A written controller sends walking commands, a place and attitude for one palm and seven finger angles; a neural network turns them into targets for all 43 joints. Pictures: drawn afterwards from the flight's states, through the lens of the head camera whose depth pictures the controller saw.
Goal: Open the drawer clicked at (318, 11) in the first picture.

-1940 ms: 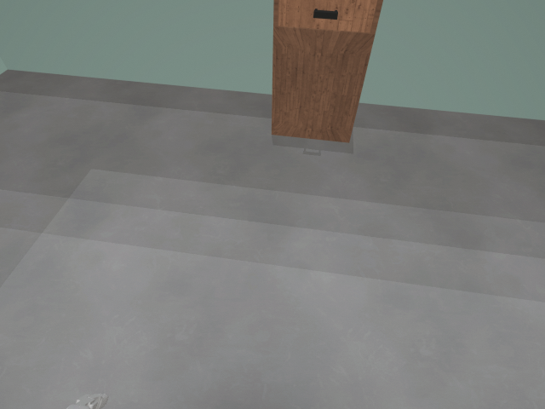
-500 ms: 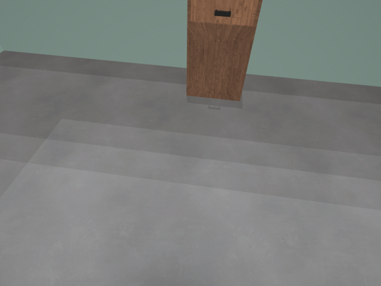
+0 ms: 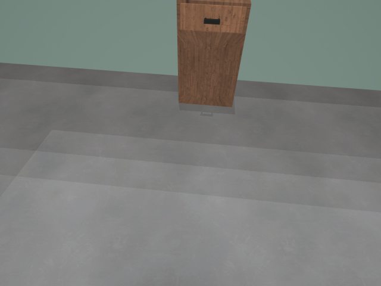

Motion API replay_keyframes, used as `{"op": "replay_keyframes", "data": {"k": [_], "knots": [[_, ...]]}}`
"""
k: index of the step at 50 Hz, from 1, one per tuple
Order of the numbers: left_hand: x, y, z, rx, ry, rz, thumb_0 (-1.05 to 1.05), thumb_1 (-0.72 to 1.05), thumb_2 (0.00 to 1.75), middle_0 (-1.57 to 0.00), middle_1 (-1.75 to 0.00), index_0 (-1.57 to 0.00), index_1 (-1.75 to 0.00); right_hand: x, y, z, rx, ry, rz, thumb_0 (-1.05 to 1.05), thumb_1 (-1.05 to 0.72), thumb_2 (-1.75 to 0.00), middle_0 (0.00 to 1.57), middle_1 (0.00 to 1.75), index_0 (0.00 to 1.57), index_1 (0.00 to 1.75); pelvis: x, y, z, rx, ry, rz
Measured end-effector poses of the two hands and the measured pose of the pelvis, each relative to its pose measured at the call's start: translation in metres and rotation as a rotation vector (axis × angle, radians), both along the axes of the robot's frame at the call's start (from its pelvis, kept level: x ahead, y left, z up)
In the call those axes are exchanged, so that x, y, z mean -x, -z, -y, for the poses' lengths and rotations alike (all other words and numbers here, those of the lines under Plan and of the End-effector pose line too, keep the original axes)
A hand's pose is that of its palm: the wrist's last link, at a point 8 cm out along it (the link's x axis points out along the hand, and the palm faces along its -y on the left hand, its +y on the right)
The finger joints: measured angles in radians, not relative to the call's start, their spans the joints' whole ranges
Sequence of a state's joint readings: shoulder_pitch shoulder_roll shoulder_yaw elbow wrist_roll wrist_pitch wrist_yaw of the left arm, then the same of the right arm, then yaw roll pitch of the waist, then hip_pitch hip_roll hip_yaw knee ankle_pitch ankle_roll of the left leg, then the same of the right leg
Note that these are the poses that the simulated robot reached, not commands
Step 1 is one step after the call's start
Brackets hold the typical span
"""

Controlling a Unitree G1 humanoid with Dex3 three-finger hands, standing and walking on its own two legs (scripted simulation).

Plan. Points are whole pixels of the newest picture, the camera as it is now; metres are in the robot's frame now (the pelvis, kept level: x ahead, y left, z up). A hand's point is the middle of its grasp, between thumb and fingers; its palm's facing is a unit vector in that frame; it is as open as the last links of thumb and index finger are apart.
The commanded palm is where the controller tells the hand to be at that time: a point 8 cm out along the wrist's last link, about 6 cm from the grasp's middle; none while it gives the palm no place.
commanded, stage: walk to a spot facing it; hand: left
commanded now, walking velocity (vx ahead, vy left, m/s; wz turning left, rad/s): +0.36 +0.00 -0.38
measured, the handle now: (212, 20) +1.69 -0.02 -0.05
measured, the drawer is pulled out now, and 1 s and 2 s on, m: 0.00 0.00 0.00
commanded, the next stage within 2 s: turn to face it in 1.84 s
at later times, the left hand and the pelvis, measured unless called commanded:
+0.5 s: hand out of the picture +0.08 +0.21 -0.20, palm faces -0.05 -0.99 -0.13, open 7.4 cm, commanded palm none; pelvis +0.17 +0.04 -0.02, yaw -10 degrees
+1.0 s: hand (176, 160) +0.56 +0.09 -0.17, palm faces -0.39 -0.90 -0.19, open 7.4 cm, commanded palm none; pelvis +0.37 -0.02 -0.02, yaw -19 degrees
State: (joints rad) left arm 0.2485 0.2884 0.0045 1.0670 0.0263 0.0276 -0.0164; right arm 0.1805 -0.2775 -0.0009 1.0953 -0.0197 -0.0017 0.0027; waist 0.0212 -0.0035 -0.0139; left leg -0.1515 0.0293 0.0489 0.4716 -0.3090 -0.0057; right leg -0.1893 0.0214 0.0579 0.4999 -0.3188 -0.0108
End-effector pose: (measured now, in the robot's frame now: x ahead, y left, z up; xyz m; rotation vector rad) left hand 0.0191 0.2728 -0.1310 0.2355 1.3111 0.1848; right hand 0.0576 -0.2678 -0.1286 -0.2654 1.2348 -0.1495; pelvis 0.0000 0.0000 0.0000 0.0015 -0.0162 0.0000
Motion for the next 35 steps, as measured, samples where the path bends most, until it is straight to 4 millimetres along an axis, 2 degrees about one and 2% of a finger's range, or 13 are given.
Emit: {"op": "replay_keyframes", "data": {"k": [7, 10, 13, 16, 19, 21, 23, 26, 30, 35], "knots": [[0.002, 0.020, 0.038, 0.064, -0.018, -0.082, 0.01, 0.91, 0.90, -0.20, -0.30, -0.20, -0.30, 0.030, 0.028, -0.007, -0.056, 0.100, -0.117, 0.00, -0.90, -0.90, 0.20, 0.30, 0.20, 0.30, -0.036, 0.016, 0.012, 0.015, 0.023, -0.009], [0.005, 0.021, 0.053, 0.080, -0.061, -0.087, 0.01, 0.91, 0.90, -0.20, -0.30, -0.20, -0.30, 0.024, 0.027, -0.010, -0.058, 0.094, -0.182, 0.01, -0.91, -0.90, 0.20, 0.30, 0.20, 0.30, -0.053, 0.015, 0.013, 0.016, 0.026, -0.015], [0.015, 0.015, 0.063, 0.102, -0.076, -0.162, 0.00, 0.91, 0.90, -0.20, -0.30, -0.20, -0.30, -0.011, 0.020, -0.016, -0.063, 0.096, -0.145, 0.01, -0.91, -0.90, 0.20, 0.30, 0.20, 0.30, -0.071, 0.008, 0.008, 0.008, 0.052, -0.019], [0.021, 0.010, 0.064, 0.130, -0.074, -0.263, 0.00, 0.91, 0.90, -0.20, -0.30, -0.20, -0.30, -0.064, 0.012, -0.026, -0.073, 0.103, -0.043, 0.01, -0.91, -0.90, 0.20, 0.30, 0.20, 0.30, -0.092, 0.005, 0.000, 0.004, 0.078, -0.028], [0.012, 0.010, 0.055, 0.148, -0.070, -0.338, 0.01, 0.91, 0.89, -0.20, -0.30, -0.21, -0.30, -0.123, 0.005, -0.040, -0.079, 0.096, 0.068, 0.01, -0.91, -0.90, 0.20, 0.30, 0.20, 0.30, -0.116, 0.006, -0.012, 0.008, 0.101, -0.031], [-0.003, 0.017, 0.043, 0.152, -0.068, -0.364, 0.01, 0.91, 0.89, -0.20, -0.30, -0.21, -0.30, -0.160, 0.003, -0.050, -0.072, 0.086, 0.136, 0.01, -0.91, -0.90, 0.20, 0.30, 0.20, 0.30, -0.135, 0.012, -0.022, 0.013, 0.111, -0.028], [-0.026, 0.029, 0.027, 0.149, -0.056, -0.372, 0.01, 0.91, 0.89, -0.20, -0.30, -0.21, -0.30, -0.187, 0.006, -0.059, -0.050, 0.090, 0.201, 0.01, -0.91, -0.90, 0.20, 0.30, 0.20, 0.30, -0.154, 0.023, -0.032, 0.026, 0.136, -0.021], [-0.084, 0.037, 0.003, 0.124, 0.004, -0.316, 0.01, 0.91, 0.90, -0.20, -0.30, -0.21, -0.30, -0.199, 0.004, -0.070, -0.044, 0.130, 0.221, 0.00, -0.91, -0.90, 0.20, 0.30, 0.20, 0.30, -0.175, 0.022, -0.041, 0.017, 0.181, 0.002], [-0.191, 0.030, -0.015, 0.093, 0.090, -0.136, 0.01, 0.91, 0.90, -0.20, -0.30, -0.20, -0.30, -0.183, -0.001, -0.082, -0.050, 0.229, 0.148, -0.01, -0.92, -0.90, 0.20, 0.30, 0.20, 0.30, -0.204, 0.008, -0.045, 0.010, 0.211, 0.005], [-0.315, 0.010, -0.009, 0.084, 0.188, 0.062, 0.01, 0.92, 0.90, -0.19, -0.30, -0.20, -0.30, -0.155, -0.004, -0.075, -0.023, 0.332, 0.033, -0.02, -0.96, -0.90, 0.20, 0.30, 0.20, 0.30, -0.242, -0.002, -0.047, -0.007, 0.246, -0.012]]}}
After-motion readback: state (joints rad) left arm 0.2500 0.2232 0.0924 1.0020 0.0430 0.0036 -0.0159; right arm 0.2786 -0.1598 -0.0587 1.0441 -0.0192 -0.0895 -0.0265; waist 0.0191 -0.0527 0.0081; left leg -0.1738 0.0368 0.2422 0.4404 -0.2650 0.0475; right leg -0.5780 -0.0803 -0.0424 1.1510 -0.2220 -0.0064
